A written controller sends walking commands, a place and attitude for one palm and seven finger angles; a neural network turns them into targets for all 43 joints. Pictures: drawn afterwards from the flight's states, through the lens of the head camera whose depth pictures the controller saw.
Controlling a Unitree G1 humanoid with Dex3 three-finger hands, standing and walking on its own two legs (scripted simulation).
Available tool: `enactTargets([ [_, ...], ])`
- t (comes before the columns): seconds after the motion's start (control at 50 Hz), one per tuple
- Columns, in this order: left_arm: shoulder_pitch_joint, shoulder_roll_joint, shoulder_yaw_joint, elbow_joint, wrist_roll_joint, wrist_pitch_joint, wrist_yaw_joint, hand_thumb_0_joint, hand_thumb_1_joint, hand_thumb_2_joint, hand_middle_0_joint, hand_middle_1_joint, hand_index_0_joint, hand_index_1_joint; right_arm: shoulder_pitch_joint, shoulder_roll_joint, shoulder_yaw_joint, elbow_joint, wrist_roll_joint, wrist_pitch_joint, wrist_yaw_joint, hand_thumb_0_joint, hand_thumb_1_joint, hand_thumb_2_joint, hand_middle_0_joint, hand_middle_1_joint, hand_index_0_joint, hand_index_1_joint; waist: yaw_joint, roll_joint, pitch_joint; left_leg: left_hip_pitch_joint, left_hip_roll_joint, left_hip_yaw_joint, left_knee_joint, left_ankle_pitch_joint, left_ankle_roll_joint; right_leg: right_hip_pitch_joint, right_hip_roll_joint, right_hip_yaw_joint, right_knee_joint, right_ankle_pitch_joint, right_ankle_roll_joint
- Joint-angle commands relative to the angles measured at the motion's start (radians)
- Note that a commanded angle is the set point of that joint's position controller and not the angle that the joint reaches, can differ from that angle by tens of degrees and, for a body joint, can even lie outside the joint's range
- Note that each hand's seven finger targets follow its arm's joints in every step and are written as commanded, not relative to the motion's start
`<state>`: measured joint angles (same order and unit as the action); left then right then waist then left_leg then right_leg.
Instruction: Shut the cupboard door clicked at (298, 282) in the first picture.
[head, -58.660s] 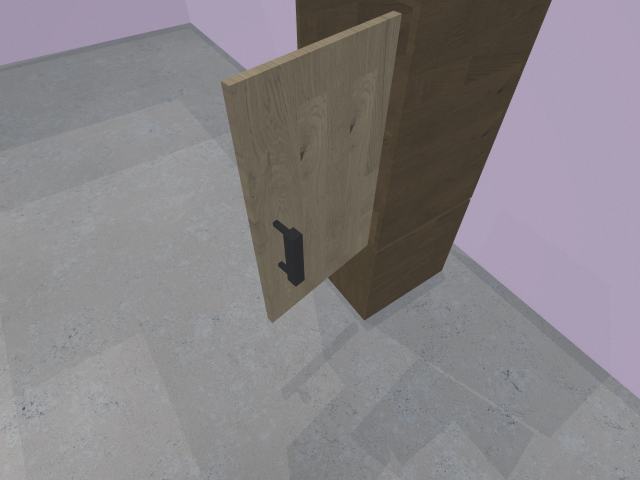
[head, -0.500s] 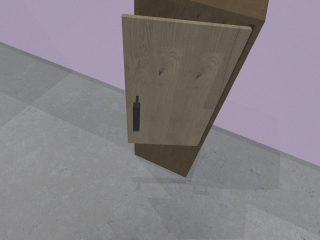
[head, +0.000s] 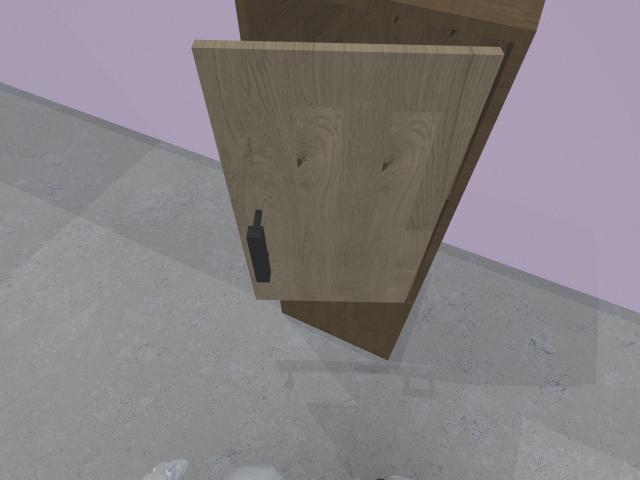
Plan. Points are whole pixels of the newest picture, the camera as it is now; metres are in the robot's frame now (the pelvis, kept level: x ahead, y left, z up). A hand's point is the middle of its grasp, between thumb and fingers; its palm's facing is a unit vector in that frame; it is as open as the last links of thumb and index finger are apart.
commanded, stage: come to a stop and stand still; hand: left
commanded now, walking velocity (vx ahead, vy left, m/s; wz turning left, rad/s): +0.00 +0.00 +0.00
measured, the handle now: (261, 246) +0.48 +0.13 -0.09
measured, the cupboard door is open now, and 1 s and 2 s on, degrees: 24 24 24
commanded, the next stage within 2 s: look again from close up in 1.88 s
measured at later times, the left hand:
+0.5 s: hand out of the picture +0.01 +0.25 -0.16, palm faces -0.01 -0.96 -0.28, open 7.3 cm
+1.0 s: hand out of the picture +0.03 +0.24 -0.15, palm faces -0.05 -0.94 -0.33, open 7.3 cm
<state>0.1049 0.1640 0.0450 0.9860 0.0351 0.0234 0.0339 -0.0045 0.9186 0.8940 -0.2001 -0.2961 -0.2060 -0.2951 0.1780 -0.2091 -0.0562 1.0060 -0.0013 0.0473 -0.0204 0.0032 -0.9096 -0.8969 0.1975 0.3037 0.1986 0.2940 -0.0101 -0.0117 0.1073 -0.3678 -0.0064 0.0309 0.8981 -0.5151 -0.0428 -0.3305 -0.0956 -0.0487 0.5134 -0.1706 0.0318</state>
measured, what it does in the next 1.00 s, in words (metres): steps on the spot: left foot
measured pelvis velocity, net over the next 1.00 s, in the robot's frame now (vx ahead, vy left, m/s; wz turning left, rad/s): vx -0.03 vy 0.01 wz -0.03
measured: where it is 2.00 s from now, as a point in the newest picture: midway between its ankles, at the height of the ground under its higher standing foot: outside the picture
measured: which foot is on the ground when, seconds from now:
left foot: up 0.00-0.04, down 0.06-1.00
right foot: down 0.00-1.00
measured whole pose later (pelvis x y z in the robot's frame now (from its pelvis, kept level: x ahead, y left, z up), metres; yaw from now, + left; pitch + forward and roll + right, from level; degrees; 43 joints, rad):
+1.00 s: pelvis -0.03 +0.01 +0.01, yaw -2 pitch -2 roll +1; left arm 0.21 0.29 0.01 1.06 0.02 0.00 0.01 0.00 0.91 0.89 -0.20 -0.30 -0.21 -0.30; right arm 0.25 -0.31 -0.04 1.09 -0.02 -0.02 0.00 0.00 -0.91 -0.90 0.20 0.30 0.20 0.29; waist -0.02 0.01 0.01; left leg -0.21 -0.01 0.07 0.43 -0.18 0.02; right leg -0.27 -0.02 -0.05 0.45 -0.15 -0.03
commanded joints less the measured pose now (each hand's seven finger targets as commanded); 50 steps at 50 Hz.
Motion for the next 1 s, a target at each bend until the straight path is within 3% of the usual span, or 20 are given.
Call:
enactTargets([
  [0.0, 0.040, 0.196, 0.048, -0.047, -0.003, 0.002, 0.007, 0.000, 0.900, 0.900, -0.200, -0.300, -0.200, -0.300, 0.185, -0.038, -0.006, -0.014, -0.006, -0.016, 0.004, 0.000, -0.900, -0.900, 0.200, 0.300, 0.200, 0.300, -0.025, -0.194, -0.173, 0.192, 0.013, 0.017, -0.383, 0.237, 0.010, 0.047, -0.160, 0.152, -0.078, 0.200, -0.136],
  [0.02, 0.025, 0.267, 0.007, -0.121, -0.019, -0.011, 0.018, 0.000, 0.900, 0.900, -0.200, -0.300, -0.200, -0.300, 0.143, -0.147, -0.006, -0.126, -0.027, -0.037, 0.016, 0.000, -0.900, -0.900, 0.200, 0.300, 0.200, 0.300, -0.052, 0.065, -0.167, 0.170, 0.066, -0.064, -0.635, 0.398, 0.025, 0.168, -0.064, 0.063, 0.116, 0.117, -0.064],
  [0.04, 0.107, 0.168, 0.010, -0.161, -0.020, 0.006, 0.014, 0.000, 0.900, 0.900, -0.200, -0.300, -0.200, -0.300, 0.045, -0.202, -0.039, -0.189, -0.037, -0.063, 0.009, 0.000, -0.900, -0.900, 0.200, 0.300, 0.200, 0.300, 0.011, 0.296, -0.256, 0.128, 0.225, -0.201, -0.560, 0.388, 0.083, 0.049, 0.029, -0.001, 0.215, -0.259, -0.022],
  [0.06, 0.137, 0.156, 0.006, -0.180, -0.014, 0.007, 0.002, 0.000, 0.900, 0.900, -0.200, -0.300, -0.200, -0.300, 0.004, -0.234, -0.043, -0.244, -0.041, -0.046, 0.005, 0.000, -0.900, -0.900, 0.200, 0.300, 0.200, 0.300, 0.011, 0.304, -0.268, 0.091, 0.231, -0.175, -0.544, 0.309, 0.130, 0.033, 0.052, -0.016, 0.227, -0.261, -0.035],
  [0.08, 0.115, 0.143, 0.000, -0.181, -0.003, 0.020, 0.003, 0.000, 0.900, 0.900, -0.200, -0.300, -0.200, -0.300, -0.012, -0.192, -0.041, -0.250, -0.039, -0.045, 0.001, 0.000, -0.900, -0.900, 0.200, 0.300, 0.200, 0.300, -0.006, 0.319, -0.196, 0.073, 0.202, -0.193, -0.551, 0.306, 0.138, -0.040, 0.079, -0.017, 0.272, -0.249, -0.038],
  [0.1, 0.115, 0.138, -0.002, -0.180, 0.002, 0.027, 0.000, 0.000, 0.900, 0.900, -0.200, -0.300, -0.200, -0.300, -0.006, -0.178, -0.036, -0.253, -0.038, -0.041, -0.008, 0.000, -0.900, -0.900, 0.200, 0.300, 0.200, 0.300, -0.009, 0.329, -0.109, 0.012, 0.211, -0.181, -0.565, 0.302, 0.148, -0.073, 0.079, -0.006, 0.329, -0.257, -0.040],
  [0.14, 0.180, 0.127, -0.006, -0.171, 0.001, 0.018, -0.009, 0.000, 0.900, 0.900, -0.200, -0.300, -0.200, -0.300, -0.025, -0.147, -0.024, -0.271, -0.039, -0.039, -0.008, 0.000, -0.900, -0.900, 0.200, 0.300, 0.200, 0.300, 0.026, 0.191, -0.027, -0.086, 0.203, -0.156, -0.527, 0.251, 0.163, -0.033, 0.073, -0.004, 0.281, -0.232, -0.041],
  [0.18, 0.234, 0.126, -0.005, -0.165, 0.002, 0.000, -0.011, 0.000, 0.900, 0.900, -0.200, -0.300, -0.200, -0.300, 0.004, -0.137, -0.021, -0.274, -0.031, -0.046, -0.008, 0.000, -0.900, -0.900, 0.200, 0.300, 0.200, 0.300, 0.038, 0.082, -0.044, -0.040, 0.175, -0.134, -0.440, 0.328, 0.140, 0.001, 0.074, 0.004, 0.108, -0.140, -0.042],
  [0.2, 0.237, 0.145, -0.003, -0.170, 0.002, -0.010, -0.008, 0.000, 0.900, 0.900, -0.200, -0.300, -0.200, -0.300, 0.026, -0.122, -0.017, -0.274, -0.024, -0.053, -0.009, 0.000, -0.900, -0.900, 0.200, 0.300, 0.200, 0.300, 0.027, 0.045, -0.061, -0.025, 0.140, -0.115, -0.398, 0.360, 0.120, 0.012, 0.051, 0.064, 0.046, -0.059, -0.062],
  [0.22, 0.234, 0.166, -0.003, -0.171, 0.002, -0.023, -0.005, 0.000, 0.900, 0.900, -0.200, -0.300, -0.200, -0.300, 0.038, -0.095, -0.008, -0.269, -0.019, -0.057, -0.006, 0.000, -0.900, -0.900, 0.200, 0.300, 0.200, 0.300, 0.017, 0.028, -0.085, -0.008, 0.095, -0.082, -0.361, 0.347, 0.101, 0.029, -0.004, 0.146, 0.004, 0.037, -0.090],
  [0.24, 0.210, 0.192, -0.002, -0.178, -0.002, -0.027, -0.005, 0.000, 0.900, 0.900, -0.200, -0.300, -0.200, -0.300, 0.070, -0.090, -0.009, -0.267, -0.017, -0.058, -0.004, 0.000, -0.900, -0.900, 0.200, 0.300, 0.200, 0.300, -0.017, -0.016, -0.128, 0.044, 0.061, -0.063, -0.349, 0.275, 0.087, -0.012, -0.038, 0.193, -0.003, 0.007, -0.114],
  [0.26, 0.177, 0.203, 0.000, -0.188, -0.006, -0.028, -0.003, 0.000, 0.900, 0.900, -0.200, -0.300, -0.200, -0.300, 0.085, -0.097, -0.012, -0.253, -0.019, -0.055, -0.004, 0.000, -0.900, -0.900, 0.200, 0.300, 0.200, 0.300, -0.027, -0.092, -0.136, 0.081, 0.047, -0.050, -0.328, 0.250, 0.084, -0.046, -0.051, 0.211, -0.028, -0.047, -0.123],
  [0.28, 0.158, 0.202, -0.001, -0.191, -0.008, -0.027, -0.002, 0.000, 0.900, 0.900, -0.200, -0.300, -0.200, -0.300, 0.095, -0.101, -0.014, -0.244, -0.019, -0.057, -0.003, 0.000, -0.900, -0.900, 0.200, 0.300, 0.200, 0.300, -0.034, -0.098, -0.119, 0.103, 0.047, -0.054, -0.343, 0.245, 0.085, -0.082, -0.051, 0.205, -0.041, -0.102, -0.124],
  [0.32, 0.152, 0.192, -0.005, -0.190, -0.008, -0.022, 0.000, 0.000, 0.900, 0.900, -0.200, -0.300, -0.200, -0.300, 0.090, -0.113, -0.014, -0.228, -0.020, -0.063, 0.002, 0.000, -0.900, -0.900, 0.200, 0.300, 0.200, 0.300, -0.026, -0.049, -0.091, 0.108, 0.082, -0.095, -0.428, 0.241, 0.103, -0.095, -0.009, 0.155, -0.030, -0.162, -0.100],
  [0.36, 0.175, 0.182, -0.005, -0.177, -0.008, -0.018, -0.001, 0.000, 0.900, 0.900, -0.200, -0.300, -0.200, -0.300, 0.067, -0.144, -0.019, -0.216, -0.022, -0.070, 0.003, 0.000, -0.900, -0.900, 0.200, 0.300, 0.200, 0.300, -0.001, 0.031, -0.062, 0.034, 0.138, -0.162, -0.544, 0.160, 0.116, -0.041, 0.037, 0.083, 0.022, -0.143, -0.069],
  [0.4, 0.202, 0.173, -0.007, -0.153, -0.007, -0.019, -0.001, 0.000, 0.900, 0.900, -0.200, -0.300, -0.200, -0.300, 0.054, -0.161, -0.022, -0.201, -0.021, -0.073, 0.002, 0.000, -0.900, -0.900, 0.200, 0.300, 0.200, 0.300, 0.015, 0.045, -0.068, -0.003, 0.161, -0.185, -0.602, 0.116, 0.122, 0.023, 0.045, 0.055, 0.038, -0.103, -0.058],
  [0.52, 0.211, 0.186, -0.003, -0.100, -0.007, -0.032, -0.003, 0.000, 0.900, 0.900, -0.200, -0.300, -0.200, -0.300, 0.068, -0.155, -0.020, -0.132, -0.019, -0.080, 0.004, 0.000, -0.900, -0.900, 0.200, 0.300, 0.200, 0.300, 0.021, 0.022, -0.088, 0.020, 0.131, -0.157, -0.629, 0.076, 0.113, 0.075, 0.017, 0.082, -0.034, -0.084, -0.067],
  [0.64, 0.186, 0.213, -0.003, -0.050, -0.008, -0.037, -0.005, 0.000, 0.900, 0.900, -0.200, -0.300, -0.200, -0.300, 0.069, -0.181, -0.017, -0.068, -0.017, -0.082, 0.005, 0.000, -0.900, -0.900, 0.200, 0.300, 0.200, 0.300, 0.019, 0.021, -0.054, 0.011, 0.127, -0.148, -0.658, 0.029, 0.103, 0.080, 0.001, 0.104, -0.088, -0.132, -0.071],
  [0.88, 0.091, 0.308, 0.002, 0.007, -0.012, -0.053, -0.016, 0.000, 0.900, 0.900, -0.200, -0.300, -0.200, -0.300, 0.064, -0.241, -0.015, 0.018, -0.017, -0.081, 0.011, 0.000, -0.900, -0.900, 0.200, 0.300, 0.200, 0.300, -0.004, -0.023, -0.053, 0.095, 0.094, -0.098, -0.586, 0.103, 0.085, 0.023, -0.051, 0.196, -0.231, -0.318, -0.087],
  [0.98, 0.062, 0.327, 0.000, 0.020, -0.014, -0.054, -0.018, 0.000, 0.900, 0.900, -0.200, -0.300, -0.200, -0.300, 0.054, -0.255, -0.009, 0.036, -0.017, -0.080, 0.013, 0.000, -0.900, -0.900, 0.200, 0.300, 0.200, 0.300, -0.004, -0.025, -0.060, 0.115, 0.092, -0.089, -0.577, 0.151, 0.080, 0.036, -0.056, 0.203, -0.256, -0.314, -0.087],
])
